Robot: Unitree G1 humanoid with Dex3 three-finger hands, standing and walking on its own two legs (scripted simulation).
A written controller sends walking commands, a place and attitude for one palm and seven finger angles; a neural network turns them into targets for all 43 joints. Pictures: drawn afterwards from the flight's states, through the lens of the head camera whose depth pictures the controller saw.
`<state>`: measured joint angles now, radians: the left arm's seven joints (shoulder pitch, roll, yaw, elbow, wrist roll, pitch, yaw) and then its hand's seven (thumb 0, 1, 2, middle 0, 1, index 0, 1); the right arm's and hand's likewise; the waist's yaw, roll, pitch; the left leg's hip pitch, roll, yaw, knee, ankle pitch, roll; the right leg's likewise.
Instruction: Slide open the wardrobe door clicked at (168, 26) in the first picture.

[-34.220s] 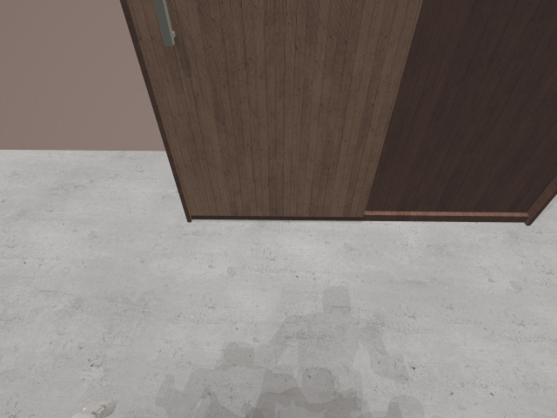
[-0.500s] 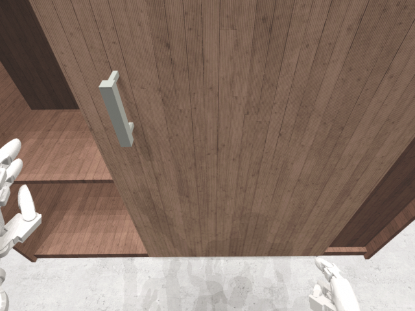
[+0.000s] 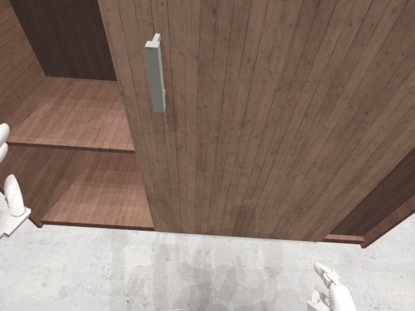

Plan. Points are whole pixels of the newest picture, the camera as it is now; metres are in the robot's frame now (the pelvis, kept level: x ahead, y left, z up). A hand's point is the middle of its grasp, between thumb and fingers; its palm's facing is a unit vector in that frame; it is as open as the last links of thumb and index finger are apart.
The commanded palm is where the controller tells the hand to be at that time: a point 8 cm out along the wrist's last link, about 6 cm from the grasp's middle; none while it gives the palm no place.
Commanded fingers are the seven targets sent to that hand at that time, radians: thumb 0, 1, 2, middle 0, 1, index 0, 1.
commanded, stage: step back with the hand held close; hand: left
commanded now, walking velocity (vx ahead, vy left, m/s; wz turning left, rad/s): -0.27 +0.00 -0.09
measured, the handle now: (158, 74) +0.54 +0.16 +0.18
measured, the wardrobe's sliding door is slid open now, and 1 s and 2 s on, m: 0.57 0.57 0.57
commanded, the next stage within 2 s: stop stepping back and stand still in 0.58 s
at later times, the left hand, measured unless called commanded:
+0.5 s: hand out of the picture +0.15 +0.33 +0.20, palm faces +0.41 -0.84 -0.35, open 7.4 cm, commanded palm +0.10 +0.36 +0.19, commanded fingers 0.00 0.90 0.90 -0.20 -0.30 -0.20 -0.30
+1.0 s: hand out of the picture +0.06 +0.44 +0.19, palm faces +0.13 -0.78 -0.61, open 7.4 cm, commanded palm +0.06 +0.49 +0.19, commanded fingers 0.00 0.90 0.90 -0.20 -0.30 -0.20 -0.30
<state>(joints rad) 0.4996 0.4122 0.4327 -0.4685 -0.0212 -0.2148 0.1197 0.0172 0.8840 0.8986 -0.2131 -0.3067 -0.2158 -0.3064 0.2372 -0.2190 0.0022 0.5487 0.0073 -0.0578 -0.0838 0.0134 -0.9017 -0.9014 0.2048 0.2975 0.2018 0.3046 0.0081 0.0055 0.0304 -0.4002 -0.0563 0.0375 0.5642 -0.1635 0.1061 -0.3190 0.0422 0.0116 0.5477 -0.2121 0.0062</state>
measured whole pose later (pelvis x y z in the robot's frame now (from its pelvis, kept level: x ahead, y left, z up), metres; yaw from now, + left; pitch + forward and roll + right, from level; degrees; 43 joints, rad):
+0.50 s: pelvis -0.05 +0.07 +0.02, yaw -3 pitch +5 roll -10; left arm 0.47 0.44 0.45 -0.61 -0.06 -0.27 0.12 0.02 0.88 0.90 -0.21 -0.31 -0.21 -0.31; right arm 0.19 -0.16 -0.02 0.62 -0.01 -0.15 -0.03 0.01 -0.90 -0.90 0.21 0.30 0.20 0.30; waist 0.05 0.02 -0.05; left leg -0.44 0.03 0.09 0.22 0.07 0.02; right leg -0.18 0.11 -0.08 0.82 -0.56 -0.02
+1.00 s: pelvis -0.15 +0.23 -0.01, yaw -14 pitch +2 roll -4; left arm 0.77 0.66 0.64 -0.87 -0.07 -0.23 0.09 0.01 0.88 0.90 -0.21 -0.31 -0.21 -0.31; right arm 0.38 -0.20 -0.08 0.61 0.00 -0.12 0.01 0.01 -0.90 -0.90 0.21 0.30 0.20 0.31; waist 0.06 -0.14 -0.01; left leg -0.65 -0.11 0.01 1.21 -0.51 0.02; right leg -0.31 -0.03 -0.12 0.60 -0.42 -0.19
